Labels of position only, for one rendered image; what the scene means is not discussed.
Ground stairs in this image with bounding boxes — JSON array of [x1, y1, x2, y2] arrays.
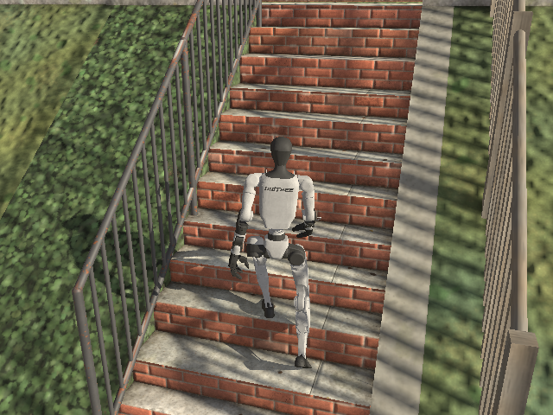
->
[[118, 5, 422, 415]]

